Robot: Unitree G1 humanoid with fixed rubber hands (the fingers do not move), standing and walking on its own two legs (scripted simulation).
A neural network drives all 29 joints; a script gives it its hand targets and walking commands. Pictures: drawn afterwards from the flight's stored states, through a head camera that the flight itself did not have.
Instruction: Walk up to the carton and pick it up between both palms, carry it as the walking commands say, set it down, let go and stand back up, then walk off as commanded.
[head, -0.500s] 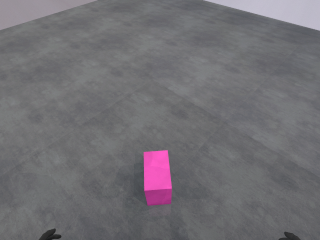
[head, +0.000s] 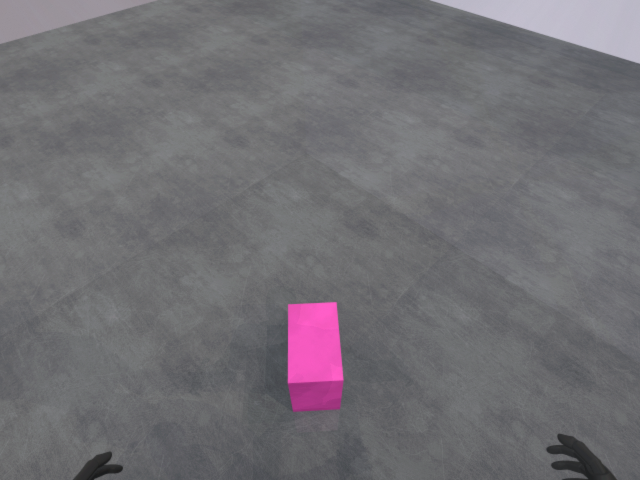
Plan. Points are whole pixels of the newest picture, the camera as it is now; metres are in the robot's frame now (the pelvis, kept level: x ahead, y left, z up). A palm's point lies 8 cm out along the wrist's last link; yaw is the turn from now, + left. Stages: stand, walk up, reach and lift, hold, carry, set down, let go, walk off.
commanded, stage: walk up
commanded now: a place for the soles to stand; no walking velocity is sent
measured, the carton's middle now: (314, 357) +0.55 +0.04 -0.64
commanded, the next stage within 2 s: none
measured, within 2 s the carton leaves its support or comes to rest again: neither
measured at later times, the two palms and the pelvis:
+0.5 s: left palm out of the picture +0.12 +0.39 -0.10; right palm out of the picture +0.13 -0.29 -0.06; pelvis +0.05 +0.05 +0.00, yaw +0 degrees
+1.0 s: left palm (101, 384) +0.26 +0.33 -0.07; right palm (544, 424) +0.21 -0.29 -0.10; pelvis +0.12 +0.02 +0.00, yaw +0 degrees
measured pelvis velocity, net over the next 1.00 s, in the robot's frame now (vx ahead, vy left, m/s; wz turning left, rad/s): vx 0.12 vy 0.02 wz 0.00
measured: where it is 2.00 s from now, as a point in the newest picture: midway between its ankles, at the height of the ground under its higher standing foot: outside the picture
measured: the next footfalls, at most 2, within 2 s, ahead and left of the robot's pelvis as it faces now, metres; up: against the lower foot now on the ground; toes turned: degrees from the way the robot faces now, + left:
right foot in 0.80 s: +0.20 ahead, -0.10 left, +0.00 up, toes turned +8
